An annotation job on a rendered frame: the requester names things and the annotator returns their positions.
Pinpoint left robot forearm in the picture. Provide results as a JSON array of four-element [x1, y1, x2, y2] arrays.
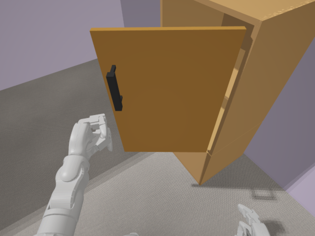
[[33, 154, 90, 236]]

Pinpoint handle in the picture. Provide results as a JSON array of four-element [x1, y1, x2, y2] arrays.
[[106, 65, 123, 111]]

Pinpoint cupboard door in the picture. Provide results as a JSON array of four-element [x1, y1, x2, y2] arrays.
[[90, 26, 247, 152]]

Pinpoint robot right hand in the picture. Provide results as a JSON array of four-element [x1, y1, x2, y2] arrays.
[[235, 204, 270, 236]]

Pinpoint robot left hand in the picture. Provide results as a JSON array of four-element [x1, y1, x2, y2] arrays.
[[68, 114, 113, 161]]

